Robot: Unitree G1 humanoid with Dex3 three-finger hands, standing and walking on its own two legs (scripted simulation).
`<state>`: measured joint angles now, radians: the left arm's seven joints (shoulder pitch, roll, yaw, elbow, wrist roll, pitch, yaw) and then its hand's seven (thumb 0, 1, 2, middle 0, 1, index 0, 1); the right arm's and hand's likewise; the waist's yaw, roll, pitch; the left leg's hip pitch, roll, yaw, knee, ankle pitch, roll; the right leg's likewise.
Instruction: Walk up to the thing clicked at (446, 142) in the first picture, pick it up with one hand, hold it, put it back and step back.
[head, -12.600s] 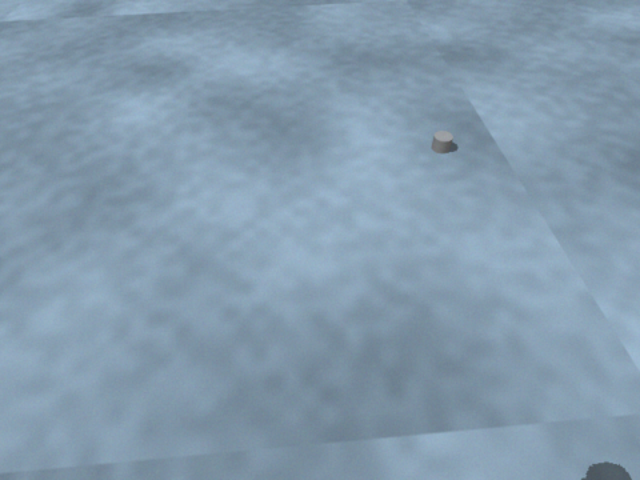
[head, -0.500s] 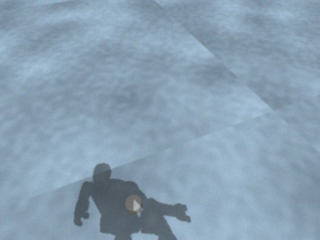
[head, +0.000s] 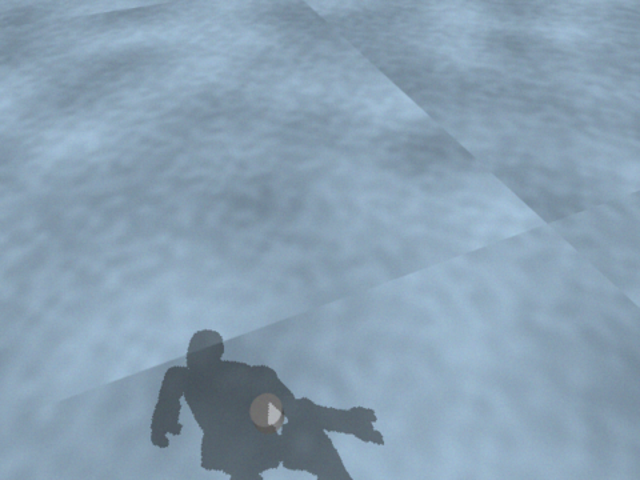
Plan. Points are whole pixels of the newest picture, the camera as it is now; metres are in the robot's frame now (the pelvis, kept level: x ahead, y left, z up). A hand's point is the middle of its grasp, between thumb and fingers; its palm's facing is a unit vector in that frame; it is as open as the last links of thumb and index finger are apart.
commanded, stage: stand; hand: left
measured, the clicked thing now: (267, 413) +0.43 +0.20 -0.74
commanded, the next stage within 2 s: none
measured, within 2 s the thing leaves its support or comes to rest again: neither
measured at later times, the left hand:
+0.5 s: hand out of the picture +0.07 +0.26 -0.16, palm faces -0.02 -0.94 -0.34, open 7.4 cm
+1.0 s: hand out of the picture +0.07 +0.26 -0.16, palm faces -0.03 -0.94 -0.34, open 7.4 cm
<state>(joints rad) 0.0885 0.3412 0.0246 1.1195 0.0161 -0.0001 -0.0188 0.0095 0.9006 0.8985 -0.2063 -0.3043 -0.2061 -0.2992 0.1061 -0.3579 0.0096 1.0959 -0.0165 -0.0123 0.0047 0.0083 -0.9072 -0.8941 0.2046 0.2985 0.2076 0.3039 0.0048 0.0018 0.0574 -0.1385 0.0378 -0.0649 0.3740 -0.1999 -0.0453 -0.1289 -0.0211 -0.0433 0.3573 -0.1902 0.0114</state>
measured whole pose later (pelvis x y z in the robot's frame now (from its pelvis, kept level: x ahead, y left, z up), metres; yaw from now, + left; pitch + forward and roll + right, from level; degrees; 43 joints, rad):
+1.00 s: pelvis +0.00 +0.00 +0.00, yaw +0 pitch -2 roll +0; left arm 0.11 0.36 0.00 1.14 0.01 -0.01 -0.01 0.01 0.90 0.90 -0.21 -0.30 -0.21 -0.30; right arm 0.12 -0.36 0.02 1.11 -0.01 -0.01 0.01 0.01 -0.91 -0.89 0.20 0.30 0.21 0.30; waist 0.00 0.01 0.06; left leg -0.13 0.03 -0.06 0.35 -0.19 -0.04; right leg -0.13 -0.03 -0.04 0.35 -0.19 0.02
